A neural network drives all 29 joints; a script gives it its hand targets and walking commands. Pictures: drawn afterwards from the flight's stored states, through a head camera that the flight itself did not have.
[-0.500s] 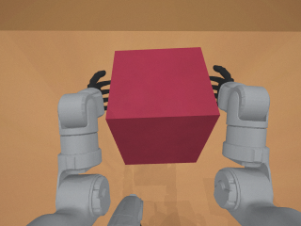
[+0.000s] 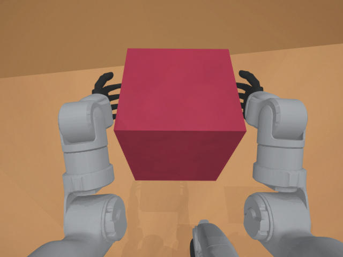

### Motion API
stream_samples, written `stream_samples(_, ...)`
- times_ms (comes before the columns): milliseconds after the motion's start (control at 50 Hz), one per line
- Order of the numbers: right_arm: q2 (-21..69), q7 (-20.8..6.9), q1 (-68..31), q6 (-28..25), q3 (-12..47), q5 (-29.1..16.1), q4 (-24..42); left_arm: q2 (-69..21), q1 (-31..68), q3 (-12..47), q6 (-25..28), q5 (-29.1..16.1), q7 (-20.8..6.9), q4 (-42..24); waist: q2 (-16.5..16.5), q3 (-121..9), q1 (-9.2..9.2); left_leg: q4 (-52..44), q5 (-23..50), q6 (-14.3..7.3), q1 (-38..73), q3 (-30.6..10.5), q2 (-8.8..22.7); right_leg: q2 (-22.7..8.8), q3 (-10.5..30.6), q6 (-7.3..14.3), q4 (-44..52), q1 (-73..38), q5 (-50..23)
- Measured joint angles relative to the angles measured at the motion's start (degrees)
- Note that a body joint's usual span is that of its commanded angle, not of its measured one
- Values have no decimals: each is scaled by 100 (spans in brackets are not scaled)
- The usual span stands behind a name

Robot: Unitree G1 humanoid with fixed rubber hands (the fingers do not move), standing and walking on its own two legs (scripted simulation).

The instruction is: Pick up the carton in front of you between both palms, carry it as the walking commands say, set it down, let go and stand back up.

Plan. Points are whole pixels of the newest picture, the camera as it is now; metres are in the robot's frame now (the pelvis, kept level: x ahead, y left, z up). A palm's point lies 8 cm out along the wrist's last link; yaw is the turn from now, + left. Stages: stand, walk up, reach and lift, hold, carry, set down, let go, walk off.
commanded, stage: carry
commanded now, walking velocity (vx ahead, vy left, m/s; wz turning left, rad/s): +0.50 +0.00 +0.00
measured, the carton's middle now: (176, 122) +0.39 -0.03 +0.08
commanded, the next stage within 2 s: none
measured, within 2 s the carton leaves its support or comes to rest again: neither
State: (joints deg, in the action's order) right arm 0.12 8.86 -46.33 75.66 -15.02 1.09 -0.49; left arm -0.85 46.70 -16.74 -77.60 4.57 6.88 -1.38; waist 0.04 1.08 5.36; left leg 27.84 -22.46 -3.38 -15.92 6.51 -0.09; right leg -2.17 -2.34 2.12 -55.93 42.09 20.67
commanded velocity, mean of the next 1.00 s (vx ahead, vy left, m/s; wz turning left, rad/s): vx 0.50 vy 0.00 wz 0.00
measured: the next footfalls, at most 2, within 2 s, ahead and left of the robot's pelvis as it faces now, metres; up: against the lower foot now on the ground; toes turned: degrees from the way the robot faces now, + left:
right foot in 0.12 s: +0.26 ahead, -0.12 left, +0.02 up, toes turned -5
left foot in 0.54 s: +0.51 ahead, +0.09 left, +0.05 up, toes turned +6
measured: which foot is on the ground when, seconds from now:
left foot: down 0.00-0.14, up 0.16-0.52, down 0.54-0.98, up 1.00-1.00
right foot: up 0.00-0.10, down 0.12-0.56, up 0.58-0.94, down 0.96-1.00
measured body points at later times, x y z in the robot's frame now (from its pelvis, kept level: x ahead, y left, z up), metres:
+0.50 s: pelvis +0.31 -0.02 +0.02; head +0.34 -0.02 +0.47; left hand +0.68 +0.16 +0.18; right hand +0.71 -0.15 +0.18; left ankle +0.45 +0.09 -0.67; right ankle +0.22 -0.12 -0.72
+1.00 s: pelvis +0.61 -0.03 +0.04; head +0.63 -0.03 +0.48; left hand +0.99 +0.12 +0.20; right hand +1.00 -0.18 +0.20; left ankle +0.48 +0.08 -0.66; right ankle +0.72 -0.12 -0.67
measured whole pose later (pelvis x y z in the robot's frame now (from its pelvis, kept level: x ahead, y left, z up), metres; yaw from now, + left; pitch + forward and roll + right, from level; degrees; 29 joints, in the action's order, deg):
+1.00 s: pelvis +0.61 -0.03 +0.04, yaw +1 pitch +4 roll -1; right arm -2.4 7.7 -48.1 75.5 -15.5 2.1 -6.8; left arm -0.9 48.3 -14.8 -75.7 5.4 7.3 6.2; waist 1.9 -2.8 0.3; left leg 48.8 -29.1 -0.4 -15.4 2.9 3.3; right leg 0.1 -8.2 3.8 -38.5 33.1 13.7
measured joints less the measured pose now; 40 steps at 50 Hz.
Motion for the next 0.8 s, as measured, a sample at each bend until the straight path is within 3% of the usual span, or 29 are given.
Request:
stream_samples(100,-47,-42,-177,-2,-21,73,-300,21,57,23,31,38,24,206,103,-291,-193,198,-689,233,592,-53,205,144,-444,125,1949,-642,-609)
stream_samples(140,-178,-105,-193,-15,-40,86,-522,-11,127,113,146,81,23,559,203,-351,-379,1295,-771,272,375,-152,399,254,-608,187,1920,-890,-744)
stream_samples(200,-255,-183,-124,-10,-79,116,-818,-51,9,271,205,114,34,861,102,-330,-714,3797,-608,218,-655,-604,131,268,-563,202,1790,-1173,-331)
stream_samples(240,-206,-189,-100,66,-66,186,-853,-7,-154,331,148,-7,65,812,54,-269,-852,4565,-380,147,-1311,-618,46,254,-509,152,2033,-1465,-266)
stream_samples(300,-122,-189,-84,148,-50,272,-649,45,-257,326,91,-187,134,584,29,-134,-972,4555,-126,115,-2088,-570,84,232,-473,166,2375,-1885,-169)
stream_samples(380,-47,-182,-91,180,-89,325,-183,41,-173,241,107,-294,194,259,43,-62,-1026,3713,44,171,-2733,-475,236,225,-450,133,2687,-2386,57)
stream_samples(460,-33,-183,-125,177,-154,344,-16,21,-19,188,134,-274,194,235,15,-192,-989,2240,512,164,-2680,-313,284,184,-407,-7,2887,-2917,409)
stream_samples(520,-53,-189,-191,155,-163,355,-266,65,67,184,111,-221,161,464,-79,-383,-867,1062,716,34,-2120,26,96,37,-374,-144,2693,-3256,859)
stream_samples(560,-9,-166,-267,36,-69,416,-614,188,89,165,123,-201,100,680,-191,-426,-706,974,1026,-98,-1819,180,-31,-161,-312,-179,1665,-3079,909)
stream_samples(620,59,-153,-145,-63,88,466,-908,292,23,121,151,-211,26,980,-117,-377,-383,1118,499,-118,-1526,124,-49,121,145,-121,-902,-2047,791)
stream_samples(660,31,-119,35,-19,153,351,-844,255,1,127,87,-159,25,1023,-81,-298,-246,864,426,-62,-1232,63,-40,214,163,-44,-1728,-1375,597)
stream_samples(720,-11,-45,176,39,150,169,-562,170,-9,139,15,-82,28,824,-56,-127,-133,494,358,-65,-800,16,-17,171,116,-3,-1698,-587,362)
stream_samples(800,5,19,129,26,43,65,-154,72,-17,106,4,-34,41,321,-48,-14,-67,188,142,-31,-306,-34,5,4,43,-43,-817,65,161)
